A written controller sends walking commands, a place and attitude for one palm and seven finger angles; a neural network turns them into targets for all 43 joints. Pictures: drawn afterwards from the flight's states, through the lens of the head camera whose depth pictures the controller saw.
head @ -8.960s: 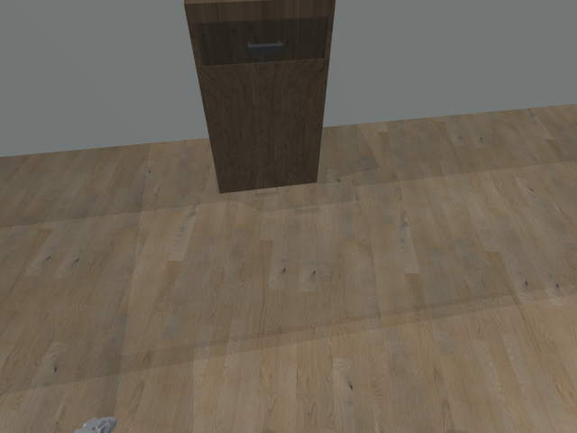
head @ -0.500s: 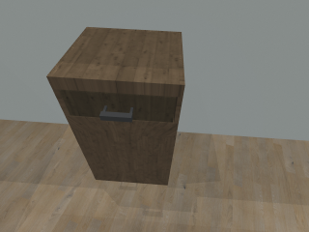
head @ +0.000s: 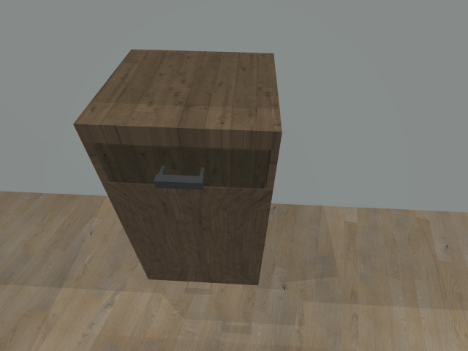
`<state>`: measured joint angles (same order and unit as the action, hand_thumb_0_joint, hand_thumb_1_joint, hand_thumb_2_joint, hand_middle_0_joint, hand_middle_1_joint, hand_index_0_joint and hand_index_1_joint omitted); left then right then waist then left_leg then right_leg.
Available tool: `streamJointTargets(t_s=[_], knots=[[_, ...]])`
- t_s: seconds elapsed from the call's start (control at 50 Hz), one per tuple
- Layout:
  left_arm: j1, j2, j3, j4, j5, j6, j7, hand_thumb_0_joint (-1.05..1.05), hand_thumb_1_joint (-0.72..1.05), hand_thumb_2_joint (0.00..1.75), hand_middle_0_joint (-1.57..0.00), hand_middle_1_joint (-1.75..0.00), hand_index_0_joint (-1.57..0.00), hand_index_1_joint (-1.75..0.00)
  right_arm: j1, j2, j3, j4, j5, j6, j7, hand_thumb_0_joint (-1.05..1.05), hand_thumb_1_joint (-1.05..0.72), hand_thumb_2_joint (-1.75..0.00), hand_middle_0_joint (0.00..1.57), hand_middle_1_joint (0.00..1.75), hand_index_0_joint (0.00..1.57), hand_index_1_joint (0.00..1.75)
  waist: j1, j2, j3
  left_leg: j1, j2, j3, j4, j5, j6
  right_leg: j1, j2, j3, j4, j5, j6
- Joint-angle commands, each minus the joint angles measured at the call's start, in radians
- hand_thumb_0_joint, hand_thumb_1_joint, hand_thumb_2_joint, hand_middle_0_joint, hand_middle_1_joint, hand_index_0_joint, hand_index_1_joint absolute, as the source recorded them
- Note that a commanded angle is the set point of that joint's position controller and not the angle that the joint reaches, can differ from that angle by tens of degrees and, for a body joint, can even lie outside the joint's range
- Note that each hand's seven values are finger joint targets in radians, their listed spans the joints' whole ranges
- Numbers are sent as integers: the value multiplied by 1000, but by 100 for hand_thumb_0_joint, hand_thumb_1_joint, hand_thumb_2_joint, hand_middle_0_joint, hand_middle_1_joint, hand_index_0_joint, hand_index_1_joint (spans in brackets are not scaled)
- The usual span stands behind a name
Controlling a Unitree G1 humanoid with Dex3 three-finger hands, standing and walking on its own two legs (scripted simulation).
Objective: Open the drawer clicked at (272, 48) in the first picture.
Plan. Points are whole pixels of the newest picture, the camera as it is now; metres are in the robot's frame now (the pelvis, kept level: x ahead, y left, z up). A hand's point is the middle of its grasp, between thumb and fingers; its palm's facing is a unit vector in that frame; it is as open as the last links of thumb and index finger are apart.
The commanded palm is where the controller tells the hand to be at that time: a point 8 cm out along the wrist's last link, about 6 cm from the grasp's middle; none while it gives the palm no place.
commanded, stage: look again from close up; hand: left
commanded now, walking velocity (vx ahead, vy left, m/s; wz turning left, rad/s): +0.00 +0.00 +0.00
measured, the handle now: (181, 176) +0.54 +0.17 -0.05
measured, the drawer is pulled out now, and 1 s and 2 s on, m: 0.00 0.00 0.00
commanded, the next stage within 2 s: raise the hand with hooked fingers in 0.28 s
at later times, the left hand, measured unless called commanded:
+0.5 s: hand out of the picture +0.04 +0.19 -0.14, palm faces -0.08 -0.91 -0.41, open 7.3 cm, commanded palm +0.11 +0.20 -0.05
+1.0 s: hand (114, 324) +0.18 +0.22 -0.05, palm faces +0.00 -0.10 -0.99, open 9.7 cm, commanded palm +0.18 +0.21 +0.01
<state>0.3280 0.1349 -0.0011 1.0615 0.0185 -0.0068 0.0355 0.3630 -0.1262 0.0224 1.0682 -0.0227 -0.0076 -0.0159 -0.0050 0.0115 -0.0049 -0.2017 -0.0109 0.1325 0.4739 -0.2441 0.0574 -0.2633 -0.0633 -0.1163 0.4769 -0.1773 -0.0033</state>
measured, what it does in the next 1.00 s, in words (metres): stands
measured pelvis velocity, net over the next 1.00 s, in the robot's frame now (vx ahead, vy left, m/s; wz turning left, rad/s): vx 0.03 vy -0.03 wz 0.09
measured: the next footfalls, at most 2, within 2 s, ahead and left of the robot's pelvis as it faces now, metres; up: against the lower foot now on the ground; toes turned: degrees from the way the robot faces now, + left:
none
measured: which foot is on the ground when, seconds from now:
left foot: down 0.00-1.00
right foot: down 0.00-1.00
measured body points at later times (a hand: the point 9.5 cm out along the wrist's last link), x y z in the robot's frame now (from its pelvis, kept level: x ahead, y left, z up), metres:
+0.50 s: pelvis +0.00 +0.00 -0.01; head -0.01 +0.00 +0.44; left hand +0.04 +0.24 -0.11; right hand +0.03 -0.23 -0.15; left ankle +0.01 +0.08 -0.74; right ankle +0.05 -0.12 -0.74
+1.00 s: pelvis +0.03 -0.03 -0.05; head +0.06 -0.04 +0.40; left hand +0.18 +0.22 +0.00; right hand +0.33 -0.18 -0.10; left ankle +0.01 +0.08 -0.74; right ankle +0.05 -0.11 -0.74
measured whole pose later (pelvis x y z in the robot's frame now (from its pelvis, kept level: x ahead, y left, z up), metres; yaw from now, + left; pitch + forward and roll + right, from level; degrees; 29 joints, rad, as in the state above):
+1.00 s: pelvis +0.03 -0.03 -0.05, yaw +5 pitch +10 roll +1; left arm 0.43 0.37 -0.07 -0.01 1.10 -0.11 0.44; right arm 0.00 -0.23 -0.01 0.46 -0.10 0.10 0.06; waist 0.13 0.00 -0.13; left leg -0.62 -0.02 0.04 0.90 -0.46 0.02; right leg -0.67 0.06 0.02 0.92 -0.42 -0.06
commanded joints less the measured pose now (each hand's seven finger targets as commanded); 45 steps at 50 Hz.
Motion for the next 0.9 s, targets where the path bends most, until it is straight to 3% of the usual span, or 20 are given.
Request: streamJointTargets(t_s=[0.0,0.34,0.36,0.38,0.4,0.42,0.44,0.46,0.48,0.52,0.54,0.56,0.6,0.62,0.66,0.7,0.74,0.78,0.8,0.88], knots=[[71,62,9,-17,-7,-18,4,0,90,90,-20,-30,-20,-30,52,-96,-17,-23,4,-20,-3,0,-90,-90,20,30,20,30,6,-28,87,-132,117,-155,-170,-69,-11,67,-63,117,-93,-12,-34],[99,37,7,20,-2,-17,8,0,90,90,-20,-30,-20,-30,38,-87,-18,15,7,-17,-8,0,-90,-90,20,30,20,30,5,1,95,-94,128,-158,-207,-86,-17,67,-58,108,-111,11,-28],[122,99,-3,49,12,-22,43,0,90,90,-20,-30,-20,-30,-83,-132,-25,-59,16,-28,-2,0,-90,-90,20,30,20,30,42,-54,150,-129,151,-103,-25,72,-44,4,-88,132,-67,177,-26],[-666,286,-116,-1519,63,-194,39,0,88,89,-20,-32,-20,-32,-81,-272,-1,-447,80,-165,-54,0,-90,-90,20,30,20,30,-91,256,-383,149,46,-142,-145,25,-26,135,45,143,34,21,-29],[-289,312,-21,-1243,101,-108,137,0,85,88,-20,-33,-20,-33,-197,-229,-4,-375,92,-273,-95,0,-90,-90,20,30,20,30,17,292,-322,100,82,-182,-190,-92,-51,27,53,79,127,-123,-54],[-5,168,-87,-1117,107,48,193,0,83,87,-21,-34,-21,-34,-174,-181,-27,-374,106,-314,-91,0,-90,-90,20,30,20,30,2,211,-117,-66,88,-222,-243,-250,-82,-95,66,40,170,-191,-34],[47,51,-185,-1042,128,101,200,0,81,86,-21,-36,-21,-36,-131,-173,-26,-337,128,-326,-96,0,-90,-90,20,30,20,30,-19,123,-35,-100,58,-172,-173,-245,-51,-123,69,40,138,-158,-26],[-14,49,-227,-1184,157,86,203,0,78,85,-21,-37,-21,-37,-153,-202,-39,-399,125,-357,-92,0,-90,-90,20,30,20,30,-23,95,40,-140,50,-180,-131,-259,-41,-145,65,54,100,-167,-25],[-4,89,-245,-1231,248,79,221,0,76,84,-21,-39,-21,-39,-153,-236,-38,-413,106,-382,-89,0,-90,-90,20,30,20,30,-38,58,9,-138,47,-203,-99,-298,-35,-172,74,91,85,-203,-31],[-7,108,-286,-1263,416,71,258,0,71,82,-21,-42,-21,-42,-164,-252,-38,-479,66,-390,-77,0,-90,-90,20,30,20,30,-59,-63,29,-199,26,-245,-28,-348,-26,-252,81,140,95,-303,-36],[-39,145,-261,-1227,535,61,288,0,69,81,-22,-43,-22,-43,-173,-258,-46,-501,34,-371,-69,0,-90,-90,20,30,20,30,-64,-132,4,-220,14,-245,18,-338,-29,-302,92,158,101,-361,-39],[-3,138,-244,-1138,627,57,318,0,67,80,-22,-45,-22,-45,-209,-262,-62,-544,11,-338,-54,0,-90,-90,20,30,20,30,-52,-159,48,-251,-5,-241,54,-349,-35,-343,95,178,77,-440,-43],[216,148,-182,-994,789,30,355,0,62,78,-22,-48,-22,-48,-263,-260,-86,-608,-22,-241,-11,0,-90,-90,20,30,20,30,34,-240,58,-311,-46,-168,111,-282,-40,-329,98,244,20,-550,-64],[306,159,-146,-951,847,10,358,0,60,77,-22,-50,-22,-50,-276,-255,-91,-627,-21,-180,14,0,-90,-90,20,30,20,30,78,-245,30,-328,-54,-150,120,-221,-41,-283,100,289,10,-502,-79],[305,189,-100,-996,934,-32,365,0,55,75,-22,-53,-22,-53,-343,-233,-80,-693,-16,-67,43,0,-90,-90,20,30,20,30,115,-287,-20,-363,-58,-127,123,-159,-45,-206,90,306,45,-384,-87],[262,223,-55,-1054,991,-63,389,0,50,73,-23,-55,-23,-55,-388,-215,-72,-738,-10,3,57,0,-90,-90,20,30,20,30,135,-208,-46,-337,-55,-117,128,-104,-49,-194,98,293,91,-286,-96],[193,268,-10,-1150,1037,-85,429,0,46,71,-23,-58,-23,-58,-411,-200,-72,-756,-21,47,68,0,-90,-90,20,30,20,30,155,-65,-130,-303,-48,-118,156,-22,-51,-187,107,299,162,-145,-107],[149,291,10,-1203,1068,-100,463,0,41,69,-24,-62,-24,-62,-389,-187,-67,-762,-27,65,72,0,-90,-90,20,30,20,30,150,32,-223,-265,-40,-126,202,52,-52,-215,121,319,220,-38,-115],[80,309,16,-1247,1085,-105,479,0,39,68,-24,-63,-24,-63,-380,-186,-68,-759,-36,71,73,0,-90,-90,20,30,20,30,130,41,-277,-246,-34,-130,235,78,-48,-242,121,340,236,-9,-112],[-125,331,5,-1378,1107,-130,501,0,29,64,-24,-69,-24,-69,-385,-196,-74,-745,-67,73,70,0,-90,-90,20,30,20,30,54,85,-348,-194,-35,-158,358,68,-41,-403,115,373,263,-76,-105]])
